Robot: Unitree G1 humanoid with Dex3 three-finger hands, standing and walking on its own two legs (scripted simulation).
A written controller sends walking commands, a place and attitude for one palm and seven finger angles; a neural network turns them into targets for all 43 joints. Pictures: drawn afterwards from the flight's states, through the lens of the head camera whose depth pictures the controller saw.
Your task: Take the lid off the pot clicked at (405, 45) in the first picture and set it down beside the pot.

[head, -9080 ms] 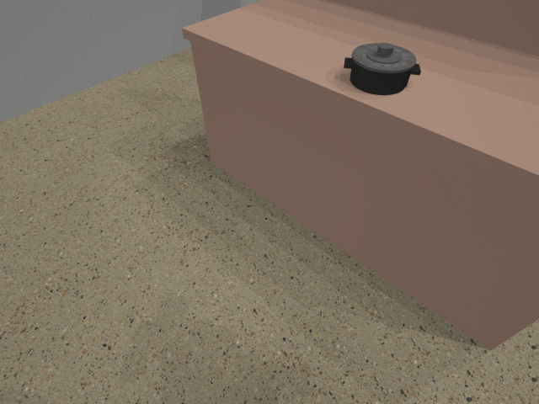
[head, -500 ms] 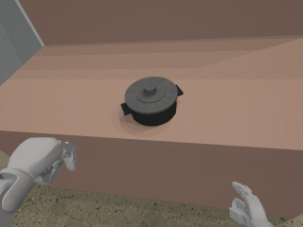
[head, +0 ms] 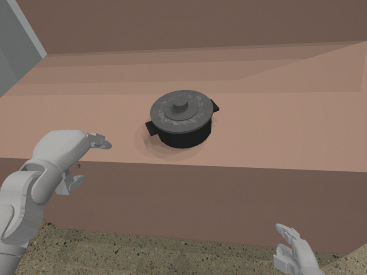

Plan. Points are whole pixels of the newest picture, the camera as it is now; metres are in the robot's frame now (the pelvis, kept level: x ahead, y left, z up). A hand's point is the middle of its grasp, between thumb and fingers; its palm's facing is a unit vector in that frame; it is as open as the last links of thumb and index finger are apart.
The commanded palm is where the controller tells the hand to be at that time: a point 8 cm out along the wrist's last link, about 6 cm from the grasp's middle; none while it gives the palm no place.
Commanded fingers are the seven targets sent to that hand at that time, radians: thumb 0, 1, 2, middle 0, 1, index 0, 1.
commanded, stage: reach forward and open the fingers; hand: left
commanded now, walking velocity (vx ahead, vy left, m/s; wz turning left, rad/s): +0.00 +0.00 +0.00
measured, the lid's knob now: (180, 103) +0.55 +0.08 +0.07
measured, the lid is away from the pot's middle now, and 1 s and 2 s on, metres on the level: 0.00 0.00 0.00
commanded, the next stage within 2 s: move the open hand above the knob in 0.08 s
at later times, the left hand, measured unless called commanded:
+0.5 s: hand (107, 138) +0.35 +0.20 +0.14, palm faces -0.20 -0.03 -0.98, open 10.1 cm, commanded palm +0.33 +0.20 +0.21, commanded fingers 0.00 -0.30 1.45 -0.84 -0.08 -0.84 -0.08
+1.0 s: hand (140, 117) +0.42 +0.15 +0.14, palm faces -0.23 -0.03 -0.97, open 10.1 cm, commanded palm +0.41 +0.15 +0.21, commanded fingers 0.00 -0.30 1.45 -0.84 -0.08 -0.84 -0.08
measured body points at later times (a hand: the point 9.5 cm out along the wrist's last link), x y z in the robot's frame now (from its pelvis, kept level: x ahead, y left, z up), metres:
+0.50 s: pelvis +0.01 -0.01 +0.00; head +0.03 -0.06 +0.44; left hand +0.35 +0.20 +0.19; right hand +0.22 -0.23 -0.11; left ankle +0.02 +0.09 -0.74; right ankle +0.02 -0.14 -0.74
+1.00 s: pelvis +0.03 -0.02 +0.00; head +0.05 -0.07 +0.44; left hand +0.43 +0.15 +0.19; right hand +0.20 -0.25 -0.12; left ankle +0.02 +0.09 -0.74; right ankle +0.02 -0.14 -0.74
